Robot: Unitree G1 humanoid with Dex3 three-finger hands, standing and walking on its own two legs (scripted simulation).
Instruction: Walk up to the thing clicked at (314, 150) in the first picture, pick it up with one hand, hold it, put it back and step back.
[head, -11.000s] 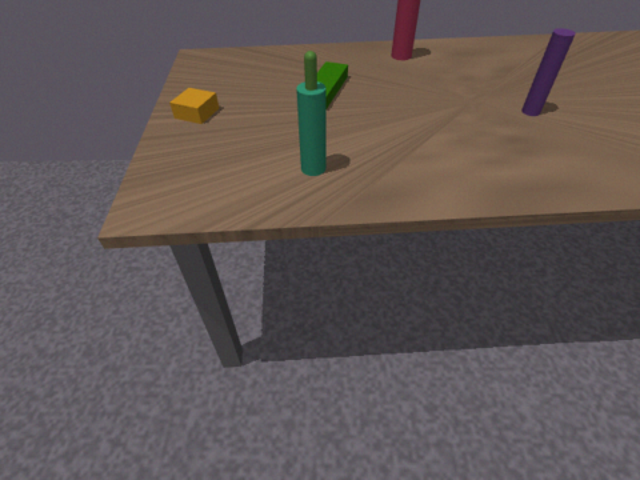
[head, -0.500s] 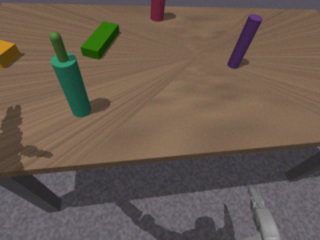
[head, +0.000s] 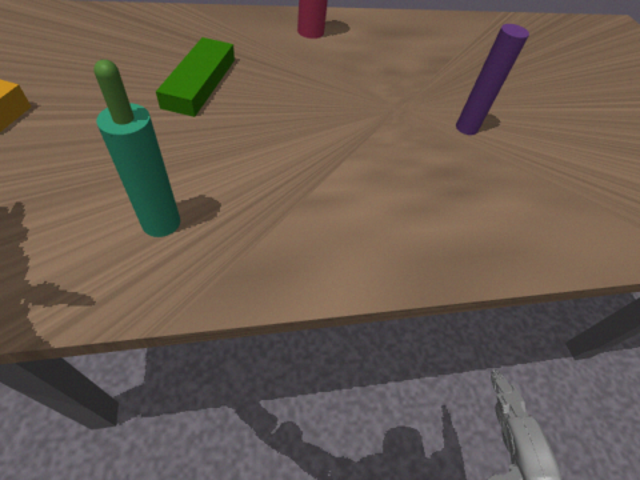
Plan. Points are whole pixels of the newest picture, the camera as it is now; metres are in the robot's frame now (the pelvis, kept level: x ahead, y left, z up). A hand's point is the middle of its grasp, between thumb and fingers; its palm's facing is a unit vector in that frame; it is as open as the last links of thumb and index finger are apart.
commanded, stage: go down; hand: left
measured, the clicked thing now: (138, 158) +0.52 +0.18 +0.11
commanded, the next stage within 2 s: approach in 0.06 s
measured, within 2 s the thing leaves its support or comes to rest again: neither
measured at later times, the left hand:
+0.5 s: hand out of the picture +0.43 +0.34 +0.11, palm faces +0.14 -0.99 +0.03, open 17.5 cm
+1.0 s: hand (121, 182) +0.52 +0.21 +0.07, palm faces +0.16 -0.99 +0.01, open 17.4 cm
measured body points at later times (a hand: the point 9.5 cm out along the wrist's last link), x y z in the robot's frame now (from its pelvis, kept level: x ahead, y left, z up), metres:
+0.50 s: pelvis -0.01 +0.00 -0.01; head +0.08 +0.04 +0.43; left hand +0.42 +0.39 +0.11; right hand +0.16 -0.25 -0.05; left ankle -0.03 +0.11 -0.71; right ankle -0.01 -0.15 -0.71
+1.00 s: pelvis -0.03 -0.01 -0.04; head +0.10 +0.01 +0.39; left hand +0.50 +0.27 +0.07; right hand +0.11 -0.28 -0.07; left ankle -0.03 +0.11 -0.71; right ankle -0.01 -0.15 -0.71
